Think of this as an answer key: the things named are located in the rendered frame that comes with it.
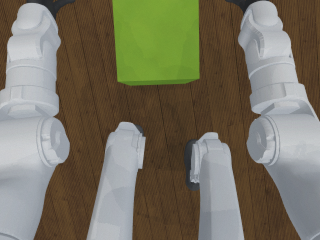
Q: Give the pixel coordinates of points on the left robot forearm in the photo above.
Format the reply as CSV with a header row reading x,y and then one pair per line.
x,y
31,67

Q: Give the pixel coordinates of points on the carton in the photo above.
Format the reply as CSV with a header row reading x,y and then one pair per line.
x,y
156,41

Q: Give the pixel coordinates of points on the robot right hand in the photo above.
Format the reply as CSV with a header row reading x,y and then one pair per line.
x,y
243,4

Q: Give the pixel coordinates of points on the robot left upper arm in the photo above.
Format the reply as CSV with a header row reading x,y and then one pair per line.
x,y
30,150

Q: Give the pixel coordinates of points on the robot left foot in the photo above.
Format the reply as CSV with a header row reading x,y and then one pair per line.
x,y
140,130

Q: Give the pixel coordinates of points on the right robot forearm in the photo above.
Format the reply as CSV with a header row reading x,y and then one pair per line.
x,y
270,63

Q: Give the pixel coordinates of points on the robot right upper arm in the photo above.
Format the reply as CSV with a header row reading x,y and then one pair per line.
x,y
288,145

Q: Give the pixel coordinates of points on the robot left hand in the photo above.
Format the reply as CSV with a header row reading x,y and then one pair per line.
x,y
53,7

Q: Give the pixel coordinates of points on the robot right thigh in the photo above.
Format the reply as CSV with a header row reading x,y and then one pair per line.
x,y
220,217

